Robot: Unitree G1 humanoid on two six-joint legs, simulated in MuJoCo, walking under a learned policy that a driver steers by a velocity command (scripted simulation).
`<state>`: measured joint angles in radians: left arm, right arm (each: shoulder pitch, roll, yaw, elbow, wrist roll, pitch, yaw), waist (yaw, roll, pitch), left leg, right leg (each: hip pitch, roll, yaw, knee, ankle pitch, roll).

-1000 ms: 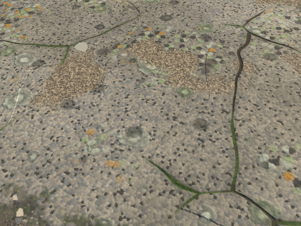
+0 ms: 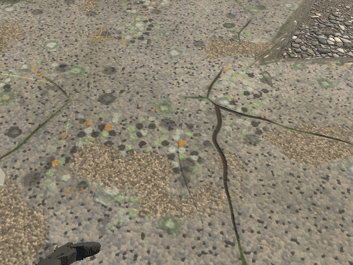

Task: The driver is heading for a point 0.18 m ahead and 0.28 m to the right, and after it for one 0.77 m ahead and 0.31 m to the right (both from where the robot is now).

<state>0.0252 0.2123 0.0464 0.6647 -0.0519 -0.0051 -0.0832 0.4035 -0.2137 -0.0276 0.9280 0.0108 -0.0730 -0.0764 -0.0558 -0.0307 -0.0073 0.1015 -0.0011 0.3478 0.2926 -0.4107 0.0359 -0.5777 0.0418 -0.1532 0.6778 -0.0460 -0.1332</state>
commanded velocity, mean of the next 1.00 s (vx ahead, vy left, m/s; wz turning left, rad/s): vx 0.29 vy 0.00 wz -0.59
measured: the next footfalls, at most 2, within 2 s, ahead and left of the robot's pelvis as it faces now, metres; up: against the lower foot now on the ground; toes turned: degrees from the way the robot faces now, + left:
right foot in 0.06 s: +0.17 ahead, -0.05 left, +0.00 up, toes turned -6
left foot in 0.48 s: +0.50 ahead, +0.11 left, +0.00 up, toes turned -24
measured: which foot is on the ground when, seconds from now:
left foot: down 0.00-0.08, up 0.10-0.46, down 0.48-0.90, up 0.92-1.00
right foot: up 0.00-0.04, down 0.06-0.48, up 0.50-0.88, down 0.90-1.00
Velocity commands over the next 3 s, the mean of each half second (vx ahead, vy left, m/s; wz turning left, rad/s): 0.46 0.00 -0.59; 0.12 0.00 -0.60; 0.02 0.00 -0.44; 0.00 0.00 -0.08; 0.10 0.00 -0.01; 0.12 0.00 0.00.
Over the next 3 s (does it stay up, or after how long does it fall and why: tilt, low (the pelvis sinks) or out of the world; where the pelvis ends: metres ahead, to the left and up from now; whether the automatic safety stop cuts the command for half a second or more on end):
stays up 0.47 -0.09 0.00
